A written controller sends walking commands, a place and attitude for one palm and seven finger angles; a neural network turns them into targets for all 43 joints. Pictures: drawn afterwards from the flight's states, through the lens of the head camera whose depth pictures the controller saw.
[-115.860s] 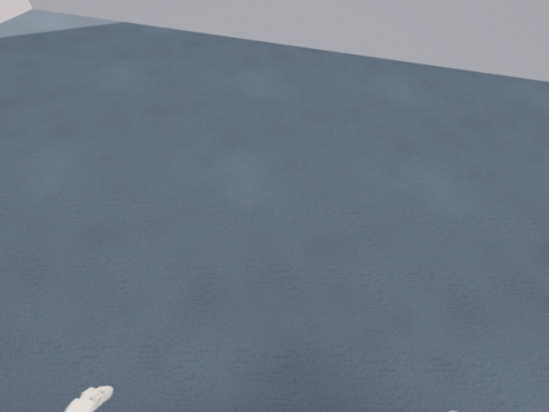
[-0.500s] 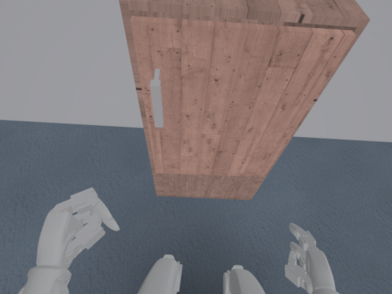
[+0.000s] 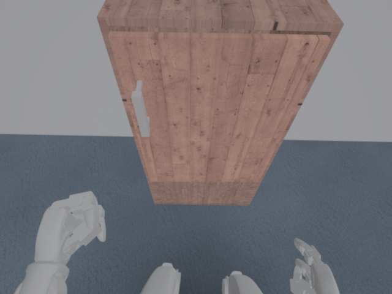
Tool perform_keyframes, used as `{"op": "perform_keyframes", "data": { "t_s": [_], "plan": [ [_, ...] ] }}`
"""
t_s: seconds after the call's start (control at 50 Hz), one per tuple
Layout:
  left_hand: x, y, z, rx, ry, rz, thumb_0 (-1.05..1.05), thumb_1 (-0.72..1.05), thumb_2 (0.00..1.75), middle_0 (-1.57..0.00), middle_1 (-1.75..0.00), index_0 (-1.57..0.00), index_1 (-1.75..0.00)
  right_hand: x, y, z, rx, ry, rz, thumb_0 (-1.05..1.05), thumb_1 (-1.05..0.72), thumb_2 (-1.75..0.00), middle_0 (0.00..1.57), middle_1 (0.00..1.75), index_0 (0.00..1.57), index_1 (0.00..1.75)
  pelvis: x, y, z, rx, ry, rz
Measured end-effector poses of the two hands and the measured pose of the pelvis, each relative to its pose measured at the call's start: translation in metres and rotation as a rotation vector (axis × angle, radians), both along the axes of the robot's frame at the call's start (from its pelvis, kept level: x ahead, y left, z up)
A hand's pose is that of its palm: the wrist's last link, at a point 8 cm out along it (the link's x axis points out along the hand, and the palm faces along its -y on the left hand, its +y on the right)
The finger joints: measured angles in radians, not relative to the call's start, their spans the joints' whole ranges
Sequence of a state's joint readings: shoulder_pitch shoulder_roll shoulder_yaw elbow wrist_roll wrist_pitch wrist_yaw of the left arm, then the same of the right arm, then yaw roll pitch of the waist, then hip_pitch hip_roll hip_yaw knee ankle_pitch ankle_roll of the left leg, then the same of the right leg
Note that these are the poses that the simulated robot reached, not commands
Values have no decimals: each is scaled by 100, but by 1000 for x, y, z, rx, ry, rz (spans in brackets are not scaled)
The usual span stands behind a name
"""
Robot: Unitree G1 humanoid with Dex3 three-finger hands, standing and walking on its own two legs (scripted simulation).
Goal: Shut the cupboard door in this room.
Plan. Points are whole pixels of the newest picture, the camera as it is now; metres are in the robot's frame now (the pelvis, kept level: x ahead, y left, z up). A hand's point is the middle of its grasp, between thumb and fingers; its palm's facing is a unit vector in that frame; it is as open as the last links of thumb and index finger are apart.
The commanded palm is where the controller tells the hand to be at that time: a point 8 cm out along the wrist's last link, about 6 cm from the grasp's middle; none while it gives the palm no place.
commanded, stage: raise the hand and make a fist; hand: left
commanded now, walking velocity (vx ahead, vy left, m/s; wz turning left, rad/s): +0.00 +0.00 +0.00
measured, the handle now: (142, 110) +0.51 +0.16 +0.05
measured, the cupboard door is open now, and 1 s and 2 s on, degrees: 1 1 1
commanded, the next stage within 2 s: bring the fist close to the handle in 0.30 s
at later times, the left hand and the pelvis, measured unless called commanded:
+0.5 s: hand (104, 225) +0.23 +0.18 +0.06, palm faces +0.05 -1.00 -0.03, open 3.1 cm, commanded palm +0.22 +0.22 +0.06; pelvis +0.00 -0.01 +0.00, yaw +0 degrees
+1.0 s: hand (135, 173) +0.34 +0.15 +0.06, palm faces +0.00 -1.00 -0.01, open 3.1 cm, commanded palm +0.32 +0.20 +0.06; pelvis +0.00 +0.01 +0.01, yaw -1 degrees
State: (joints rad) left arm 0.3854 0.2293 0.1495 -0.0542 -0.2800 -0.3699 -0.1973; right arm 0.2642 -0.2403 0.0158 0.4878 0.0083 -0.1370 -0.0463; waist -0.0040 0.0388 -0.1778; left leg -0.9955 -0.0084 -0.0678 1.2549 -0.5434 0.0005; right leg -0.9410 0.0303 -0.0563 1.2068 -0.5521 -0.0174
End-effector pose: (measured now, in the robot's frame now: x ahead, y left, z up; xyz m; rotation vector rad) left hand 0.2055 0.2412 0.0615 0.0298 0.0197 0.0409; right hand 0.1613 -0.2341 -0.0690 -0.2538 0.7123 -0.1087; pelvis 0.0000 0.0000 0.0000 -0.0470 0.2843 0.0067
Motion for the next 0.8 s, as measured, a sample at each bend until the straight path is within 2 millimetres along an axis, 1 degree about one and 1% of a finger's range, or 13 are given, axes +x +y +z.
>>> {"op": "perform_keyframes", "data": {
  "t_s": [0.08,0.12,0.2,0.26,0.38,0.48,0.56,0.62,0.7,0.74,0.8],
  "plan": [
    [0,-12,-8,-10,47,-20,1,90,90,-129,-150,-130,-150,-5,-10,-1,-2,5,-22,1,-91,-90,21,30,20,30,0,-6,1,11,-1,-7],
    [0,-15,-7,-5,34,-13,1,90,90,-129,-150,-130,-150,-5,-14,-1,-4,4,-28,1,-91,-90,21,30,20,30,1,-9,0,15,-1,-9],
    [0,-15,3,9,-34,18,2,90,89,-129,-150,-130,-150,-4,-19,-3,-4,1,-25,1,-91,-90,21,30,20,30,0,-13,-1,21,0,-9],
    [0,-16,4,10,-51,22,1,90,90,-129,-150,-130,-150,-1,-19,-5,4,-2,-19,1,-91,-90,20,30,20,30,0,-14,-2,23,0,-7],
    [-3,-21,-7,-10,24,-15,1,90,90,-129,-150,-130,-150,5,-15,-4,17,-16,-19,1,-91,-90,21,30,20,30,0,-13,-1,25,-3,-8],
    [-1,-14,-3,-4,-15,6,2,90,89,-130,-150,-130,-150,9,-9,-2,8,-24,-8,1,-91,-90,21,30,20,30,0,-10,-2,19,-1,-7],
    [15,-10,0,-8,-80,14,1,90,90,-130,-150,-130,-150,10,-4,-6,-3,-20,11,1,-91,-90,21,30,20,30,-2,-6,-5,8,3,1],
    [32,-17,-4,-30,-82,-24,1,90,90,-130,-150,-130,-150,9,-1,-8,-4,-9,9,1,-91,-90,21,30,20,30,-4,-2,-6,2,8,3],
    [53,-31,-10,-44,-32,-83,1,90,90,-130,-150,-130,-150,2,4,-7,2,14,-11,1,-91,-90,21,30,20,30,-3,2,-3,3,11,-4],
    [62,-35,-9,-42,-17,-87,1,90,90,-130,-150,-130,-150,-3,6,-5,5,27,-22,1,-91,-90,21,30,20,30,-2,4,0,3,10,-7],
    [75,-35,-3,-35,-30,-54,2,90,90,-130,-150,-130,-150,-9,8,-4,10,50,-33,1,-91,-90,21,30,20,30,0,7,4,6,9,-13]
  ]
}}
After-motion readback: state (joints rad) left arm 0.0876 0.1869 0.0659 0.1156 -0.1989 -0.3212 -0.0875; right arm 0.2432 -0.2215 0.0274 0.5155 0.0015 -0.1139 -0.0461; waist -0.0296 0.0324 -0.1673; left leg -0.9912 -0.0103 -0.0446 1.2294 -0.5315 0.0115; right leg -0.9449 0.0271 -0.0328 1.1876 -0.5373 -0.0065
